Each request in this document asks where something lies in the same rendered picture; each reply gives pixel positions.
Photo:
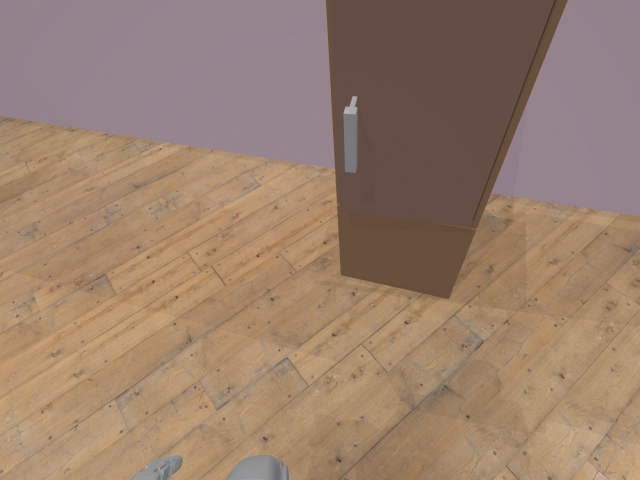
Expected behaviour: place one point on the left robot hand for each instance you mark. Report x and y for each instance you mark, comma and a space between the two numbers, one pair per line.
160, 469

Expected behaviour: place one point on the robot left thigh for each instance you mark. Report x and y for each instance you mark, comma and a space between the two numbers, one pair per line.
259, 467

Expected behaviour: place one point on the cupboard door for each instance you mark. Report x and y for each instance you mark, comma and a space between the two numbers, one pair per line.
436, 83

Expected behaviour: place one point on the handle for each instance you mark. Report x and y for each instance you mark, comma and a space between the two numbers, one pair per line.
350, 136

